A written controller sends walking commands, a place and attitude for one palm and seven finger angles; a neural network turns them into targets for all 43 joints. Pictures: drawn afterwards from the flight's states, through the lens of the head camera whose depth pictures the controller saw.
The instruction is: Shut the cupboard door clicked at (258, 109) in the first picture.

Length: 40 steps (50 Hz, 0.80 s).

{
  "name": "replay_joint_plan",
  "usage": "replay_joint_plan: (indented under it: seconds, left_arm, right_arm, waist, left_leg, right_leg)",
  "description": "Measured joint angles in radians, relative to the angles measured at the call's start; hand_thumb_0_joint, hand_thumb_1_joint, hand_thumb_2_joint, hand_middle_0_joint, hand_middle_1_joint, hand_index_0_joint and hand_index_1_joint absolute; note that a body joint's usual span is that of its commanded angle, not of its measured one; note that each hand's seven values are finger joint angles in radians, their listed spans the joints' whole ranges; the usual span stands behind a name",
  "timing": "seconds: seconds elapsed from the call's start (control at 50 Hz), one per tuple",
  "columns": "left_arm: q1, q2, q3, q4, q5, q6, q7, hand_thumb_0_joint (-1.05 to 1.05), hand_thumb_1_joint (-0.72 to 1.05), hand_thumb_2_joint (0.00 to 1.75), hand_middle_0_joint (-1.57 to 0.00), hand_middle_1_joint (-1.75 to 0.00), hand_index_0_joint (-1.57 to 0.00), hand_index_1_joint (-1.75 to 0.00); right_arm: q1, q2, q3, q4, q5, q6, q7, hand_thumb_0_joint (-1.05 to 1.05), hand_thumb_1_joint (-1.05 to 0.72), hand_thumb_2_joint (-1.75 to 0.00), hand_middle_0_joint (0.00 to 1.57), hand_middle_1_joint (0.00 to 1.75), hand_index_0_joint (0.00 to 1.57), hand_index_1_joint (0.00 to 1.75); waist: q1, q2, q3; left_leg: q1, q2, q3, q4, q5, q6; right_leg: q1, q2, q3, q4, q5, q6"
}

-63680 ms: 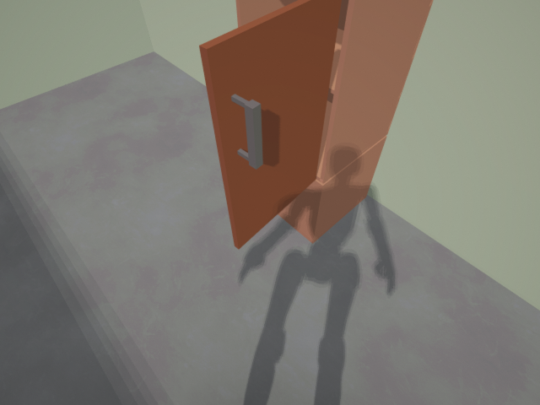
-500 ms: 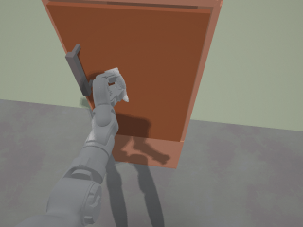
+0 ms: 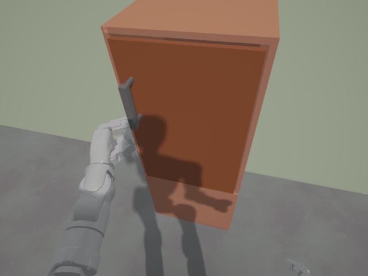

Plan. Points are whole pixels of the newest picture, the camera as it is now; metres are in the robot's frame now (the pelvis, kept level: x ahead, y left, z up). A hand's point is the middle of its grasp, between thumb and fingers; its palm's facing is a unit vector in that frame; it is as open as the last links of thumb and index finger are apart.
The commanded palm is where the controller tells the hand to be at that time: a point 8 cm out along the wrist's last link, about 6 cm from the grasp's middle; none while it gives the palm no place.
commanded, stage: draw the hand back to the body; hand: left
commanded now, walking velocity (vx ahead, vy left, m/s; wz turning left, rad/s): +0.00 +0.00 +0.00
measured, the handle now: (132, 104) +0.55 +0.18 +0.09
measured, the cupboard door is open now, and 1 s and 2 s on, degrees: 0 0 0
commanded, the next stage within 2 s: step back with the hand held close in 1.14 s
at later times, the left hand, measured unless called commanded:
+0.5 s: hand (53, 186) +0.23 +0.24 +0.15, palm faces +0.27 -0.92 -0.29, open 4.1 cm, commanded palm +0.19 +0.29 +0.17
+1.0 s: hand out of the picture +0.18 +0.30 +0.17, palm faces +0.49 -0.79 -0.37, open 7.2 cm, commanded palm +0.13 +0.34 +0.19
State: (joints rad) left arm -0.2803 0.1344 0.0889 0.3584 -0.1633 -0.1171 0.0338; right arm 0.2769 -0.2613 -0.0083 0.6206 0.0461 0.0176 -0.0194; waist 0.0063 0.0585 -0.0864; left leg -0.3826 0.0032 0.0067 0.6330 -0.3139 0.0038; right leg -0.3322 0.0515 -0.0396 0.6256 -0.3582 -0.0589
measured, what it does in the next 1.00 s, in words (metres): stands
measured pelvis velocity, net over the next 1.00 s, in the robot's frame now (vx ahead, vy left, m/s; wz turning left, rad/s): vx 0.00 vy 0.03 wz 0.02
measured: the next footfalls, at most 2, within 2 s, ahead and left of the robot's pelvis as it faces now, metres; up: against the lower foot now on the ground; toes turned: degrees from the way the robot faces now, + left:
none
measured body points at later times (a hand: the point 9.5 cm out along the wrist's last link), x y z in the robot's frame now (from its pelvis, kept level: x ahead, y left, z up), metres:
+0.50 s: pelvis -0.01 +0.03 +0.02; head -0.03 +0.00 +0.47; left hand +0.21 +0.29 +0.17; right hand +0.18 -0.17 -0.07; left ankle +0.01 +0.12 -0.72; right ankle -0.02 -0.08 -0.72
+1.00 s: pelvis +0.00 +0.03 +0.02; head -0.02 +0.01 +0.47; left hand +0.15 +0.34 +0.19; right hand +0.19 -0.18 -0.07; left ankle +0.01 +0.12 -0.72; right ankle -0.02 -0.08 -0.72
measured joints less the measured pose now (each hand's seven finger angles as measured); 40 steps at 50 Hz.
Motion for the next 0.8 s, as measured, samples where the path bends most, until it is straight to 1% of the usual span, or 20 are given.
replay_joint_plan:
  seconds: [0.08,0.14,0.2,0.3,0.38,0.44,0.52,0.62,0.8]
  left_arm:
    - [0.059,0.004,0.002,-0.073,-0.018,0.055,-0.019,0.02,0.9,0.9,-1.28,-1.47,-1.28,-1.47]
    - [0.134,0.045,-0.013,-0.144,0.032,0.059,-0.004,0.02,0.9,0.9,-1.24,-1.42,-1.24,-1.43]
    - [0.219,0.085,-0.019,-0.228,0.059,0.058,0.006,0.02,0.9,0.9,-1.18,-1.36,-1.18,-1.36]
    - [0.332,0.124,-0.008,-0.345,0.08,0.059,0.019,0.02,0.9,0.9,-1.06,-1.23,-1.06,-1.24]
    - [0.4,0.137,0.007,-0.424,0.089,0.059,0.03,0.02,0.9,0.9,-0.96,-1.12,-0.96,-1.12]
    - [0.448,0.141,0.022,-0.48,0.092,0.056,0.036,0.02,0.9,0.9,-0.88,-1.03,-0.88,-1.04]
    - [0.518,0.152,0.058,-0.549,0.093,0.051,0.039,0.02,0.9,0.9,-0.77,-0.91,-0.77,-0.92]
    - [0.611,0.18,0.132,-0.62,0.09,0.047,0.04,0.02,0.9,0.9,-0.63,-0.76,-0.64,-0.77]
    - [0.762,0.22,0.258,-0.727,0.085,0.044,0.054,0.02,0.9,0.9,-0.39,-0.5,-0.39,-0.5]
  right_arm:
    - [-0.043,0.003,0.014,-0.01,0.006,-0.01,-0.017,0.01,-0.91,-0.89,0.2,0.3,0.2,0.3]
    - [-0.08,0.021,0.026,-0.022,0.004,0.0,-0.029,0.01,-0.91,-0.89,0.2,0.3,0.2,0.3]
    - [-0.098,0.035,0.036,-0.039,0.002,0.009,-0.038,0.01,-0.91,-0.89,0.2,0.3,0.2,0.3]
    - [-0.104,0.041,0.049,-0.046,-0.004,0.009,-0.044,0.01,-0.91,-0.89,0.2,0.3,0.2,0.3]
    - [-0.102,0.039,0.056,-0.035,-0.011,-0.001,-0.046,0.01,-0.91,-0.89,0.2,0.3,0.2,0.3]
    - [-0.099,0.04,0.06,-0.024,-0.016,-0.01,-0.047,0.01,-0.91,-0.89,0.2,0.3,0.2,0.3]
    - [-0.093,0.047,0.062,-0.012,-0.022,-0.017,-0.045,0.01,-0.91,-0.89,0.2,0.3,0.2,0.3]
    - [-0.082,0.053,0.057,-0.005,-0.026,-0.022,-0.039,0.01,-0.9,-0.89,0.2,0.3,0.21,0.3]
    - [-0.071,0.031,0.03,0.0,-0.027,-0.054,-0.036,0.01,-0.91,-0.89,0.2,0.3,0.2,0.3]
  waist:
    - [0.004,0.003,0.002]
    - [-0.006,-0.001,0.012]
    - [-0.005,-0.002,0.025]
    - [0.016,0.004,0.057]
    - [0.035,0.012,0.08]
    - [0.043,0.018,0.089]
    - [0.044,0.02,0.089]
    - [0.045,0.016,0.079]
    - [0.06,0.023,0.069]
  left_leg:
    - [0.036,-0.004,0.007,-0.025,0.017,0.005]
    - [0.079,-0.008,0.013,-0.067,0.039,0.007]
    - [0.12,-0.011,0.017,-0.109,0.06,0.013]
    - [0.177,-0.017,0.016,-0.16,0.085,0.023]
    - [0.21,-0.027,0.014,-0.193,0.102,0.032]
    - [0.227,-0.035,0.014,-0.213,0.111,0.038]
    - [0.243,-0.042,0.017,-0.23,0.115,0.044]
    - [0.253,-0.043,0.02,-0.232,0.107,0.046]
    - [0.252,-0.043,0.016,-0.216,0.091,0.048]
  right_leg:
    - [0.033,-0.004,0.007,-0.022,0.017,0.005]
    - [0.07,-0.009,0.014,-0.055,0.036,0.012]
    - [0.111,-0.011,0.019,-0.099,0.059,0.016]
    - [0.176,-0.016,0.019,-0.165,0.092,0.024]
    - [0.213,-0.025,0.018,-0.202,0.11,0.032]
    - [0.231,-0.033,0.018,-0.221,0.118,0.039]
    - [0.246,-0.039,0.021,-0.236,0.121,0.045]
    - [0.259,-0.04,0.024,-0.246,0.119,0.049]
    - [0.267,-0.04,0.02,-0.248,0.111,0.051]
